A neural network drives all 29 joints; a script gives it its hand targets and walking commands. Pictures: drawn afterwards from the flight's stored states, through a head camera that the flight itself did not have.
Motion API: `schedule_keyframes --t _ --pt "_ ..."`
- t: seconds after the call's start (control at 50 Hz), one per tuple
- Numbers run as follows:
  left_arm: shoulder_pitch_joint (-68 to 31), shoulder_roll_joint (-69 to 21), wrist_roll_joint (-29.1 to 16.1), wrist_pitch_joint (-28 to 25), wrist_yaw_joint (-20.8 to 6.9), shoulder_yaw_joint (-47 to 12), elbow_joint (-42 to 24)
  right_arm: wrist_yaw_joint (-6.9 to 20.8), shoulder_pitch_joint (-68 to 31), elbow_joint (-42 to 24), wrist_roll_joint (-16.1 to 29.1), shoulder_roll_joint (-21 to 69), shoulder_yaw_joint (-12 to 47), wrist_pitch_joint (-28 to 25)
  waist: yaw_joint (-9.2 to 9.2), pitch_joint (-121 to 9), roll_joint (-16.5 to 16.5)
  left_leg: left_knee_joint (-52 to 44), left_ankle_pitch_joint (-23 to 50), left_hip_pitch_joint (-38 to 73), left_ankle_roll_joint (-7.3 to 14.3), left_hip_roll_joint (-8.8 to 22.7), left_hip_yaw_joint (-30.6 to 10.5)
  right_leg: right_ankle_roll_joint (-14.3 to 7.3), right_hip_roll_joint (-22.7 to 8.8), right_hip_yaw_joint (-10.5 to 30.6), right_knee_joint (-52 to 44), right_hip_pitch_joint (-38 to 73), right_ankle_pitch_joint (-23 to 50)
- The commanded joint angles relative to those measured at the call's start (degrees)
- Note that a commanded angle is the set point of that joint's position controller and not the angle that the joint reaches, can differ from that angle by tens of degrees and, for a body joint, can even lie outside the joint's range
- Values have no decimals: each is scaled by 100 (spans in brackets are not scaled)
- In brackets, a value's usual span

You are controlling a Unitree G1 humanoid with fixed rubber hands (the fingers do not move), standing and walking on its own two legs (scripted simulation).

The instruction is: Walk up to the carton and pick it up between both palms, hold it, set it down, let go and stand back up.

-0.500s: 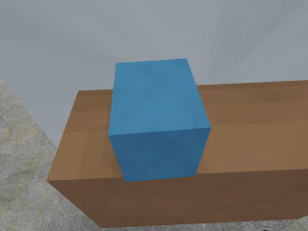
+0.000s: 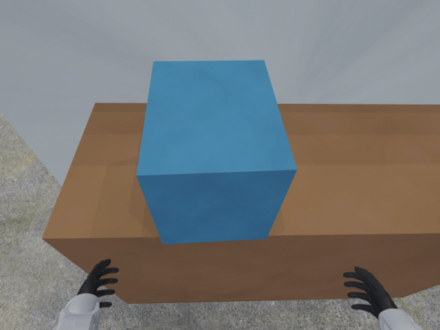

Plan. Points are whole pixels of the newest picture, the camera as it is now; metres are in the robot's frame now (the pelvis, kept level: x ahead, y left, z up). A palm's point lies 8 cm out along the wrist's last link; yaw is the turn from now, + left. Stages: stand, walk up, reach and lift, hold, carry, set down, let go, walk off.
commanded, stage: reach and lift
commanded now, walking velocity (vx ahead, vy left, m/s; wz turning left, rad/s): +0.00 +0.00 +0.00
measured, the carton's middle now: (212, 154) +0.42 +0.03 +0.06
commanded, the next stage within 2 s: none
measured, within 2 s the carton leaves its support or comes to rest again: neither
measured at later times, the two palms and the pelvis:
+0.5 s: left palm (65, 318) +0.15 +0.27 -0.02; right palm out of the picture +0.12 -0.23 -0.04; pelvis -0.02 +0.02 +0.01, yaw -2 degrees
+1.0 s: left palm (76, 305) +0.16 +0.24 +0.02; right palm (374, 298) +0.16 -0.22 +0.02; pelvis +0.01 +0.02 +0.02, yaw -2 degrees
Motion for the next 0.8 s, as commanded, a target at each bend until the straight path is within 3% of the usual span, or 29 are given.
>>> schedule_keyframes --t 0.0,0.02,0.04,0.08,0.1,0.12,0.16,0.18,0.24,0.26,0.32,0.34,0.36,0.38,0.42,0.44,0.46,0.5,0.52,0.54,0.56,0.6,0.62,0.64,0.66,0.7,0.72,0.74,0.78 --pt "166 1322 74 -300 117 726 -657 -217 114 -1026 -23 -724 -8 -144 254 -1074 147 -753 1710 174 96 -715 663 289 -195 80 -674 1019 3117" --pt "31 1277 -47 -333 135 668 -789 -211 94 -1194 -45 -598 -50 -125 207 -1021 125 -860 1479 279 150 -721 660 301 -205 83 -759 926 2893" --pt "-36 1270 -83 -394 149 595 -827 -227 133 -1368 -115 -640 -169 -88 160 -881 -100 -880 1318 318 180 -689 675 299 -106 23 -841 666 2293" --pt "-123 1209 -239 -500 159 485 -933 -259 369 -1605 -237 -396 -192 -25 22 -744 -132 -1081 1076 389 256 -676 668 316 -132 58 -978 540 2072" --pt "-132 1114 -311 -480 152 400 -1109 -243 310 -1835 -204 -271 -137 90 86 -637 48 -1159 886 257 270 -652 699 270 -212 153 -1089 584 1776" --pt "-64 1142 -344 -460 118 346 -954 -275 548 -1736 -267 -204 -247 204 -44 -479 -31 -1234 679 324 287 -649 742 277 -164 197 -1242 430 1308" --pt "-38 1219 -522 -510 101 291 -1252 -356 698 -2299 -250 -144 -347 293 -10 -669 -1 -1319 691 366 306 -623 729 247 -151 149 -1299 514 1147" --pt "-77 1080 -575 -574 142 157 -1515 -309 683 -2349 -221 -68 -338 318 48 -808 266 -1402 791 454 256 -593 791 187 -98 94 -1320 479 1237" --pt "220 1041 -671 -554 215 48 -1775 -264 932 -2597 -136 -180 -541 538 -108 -873 516 -1569 713 556 156 -478 699 79 -21 -35 -1434 507 911" --pt "399 1035 -732 -596 223 0 -1803 -270 925 -2876 -181 -186 -578 548 27 -718 501 -1605 864 468 147 -512 658 122 -51 -33 -1427 417 1048" --pt "478 1012 -943 -698 262 -93 -1882 -283 978 -3500 -295 -193 -790 646 17 -666 94 -1756 418 233 219 -404 732 112 -12 -50 -1477 419 608" --pt "487 1060 -977 -707 312 32 -1847 -287 875 -3720 -283 -238 -820 631 149 -790 5 -1796 472 173 249 -391 775 120 -1 -57 -1450 609 695" --pt "620 867 -923 -710 337 -17 -1715 -244 1046 -3486 -286 -365 -904 693 63 -628 142 -1883 338 31 236 -344 695 76 126 -65 -1386 765 737" --pt "651 814 -850 -666 392 39 -1905 -210 1029 -3517 -221 -357 -790 746 107 -655 302 -2046 178 -169 241 -275 640 90 177 -119 -1349 876 647" --pt "875 646 -913 -754 493 45 -2007 -72 1037 -3857 -168 -549 -890 735 164 -637 153 -2151 226 -354 284 -259 559 82 215 -104 -1301 1026 725" --pt "766 581 -933 -796 507 -95 -2155 -61 1048 -3834 -115 -498 -890 741 108 -809 327 -2185 53 -456 297 -206 564 108 234 -94 -1265 1122 797" --pt "929 418 -961 -863 547 -169 -2188 44 1089 -3942 -146 -579 -953 751 170 -766 227 -2265 -83 -609 331 -129 555 102 293 -124 -1213 1170 717" --pt "1124 520 -992 -885 531 -54 -2107 54 1200 -4012 -73 -494 -823 779 238 -749 -37 -2036 535 -344 296 -357 645 54 143 61 -1426 1005 903" --pt "995 554 -908 -913 584 -11 -2213 97 1128 -4097 39 -536 -798 768 233 -821 25 -2055 531 -371 313 -371 605 45 189 84 -1402 1004 879" --pt "1046 439 -1002 -981 659 -90 -2662 142 1206 -4183 138 -419 -789 710 224 -949 103 -1906 983 -3 167 -395 573 0 112 109 -1538 726 952" --pt "1099 417 -1001 -1081 671 -85 -2613 186 1210 -4343 138 -504 -796 663 298 -1003 -69 -1924 1036 30 193 -422 565 -1 183 104 -1511 782 951" --pt "1154 326 -962 -1150 735 -92 -2606 250 1437 -4312 291 -420 -659 678 273 -897 -21 -1929 824 148 225 -422 605 -34 150 187 -1631 488 824" --pt "1189 352 -980 -1189 713 -127 -2562 258 1412 -4368 270 -355 -550 703 288 -843 -157 -1919 775 141 277 -470 613 -8 62 249 -1666 434 696" --pt "1367 159 -928 -1197 751 -225 -2814 277 1660 -4332 337 -359 -574 699 261 -688 136 -1945 1041 312 158 -452 581 -46 98 207 -1697 406 896" --pt "1335 178 -873 -1241 746 -136 -2727 300 1487 -4375 393 -479 -623 682 357 -818 121 -1981 942 211 195 -452 611 -53 103 206 -1700 502 755" --pt "1358 283 -850 -1327 760 -76 -2951 260 1653 -4491 519 -346 -518 672 312 -946 310 -1881 1042 401 199 -517 579 -66 49 333 -1722 511 819" --pt "1259 306 -892 -1406 787 -28 -3065 252 1517 -4646 573 -264 -488 614 449 -936 332 -1877 955 268 187 -542 588 -64 -18 428 -1770 469 555" --pt "1350 313 -1030 -1399 812 -146 -3133 206 1579 -4753 597 -240 -647 609 252 -832 333 -1849 980 333 196 -578 526 -43 -26 437 -1756 455 717" --pt "1423 122 -1070 -1537 862 -296 -3355 207 1704 -4772 611 -319 -744 537 212 -858 250 -1858 1239 590 133 -542 492 -45 82 329 -1712 416 983"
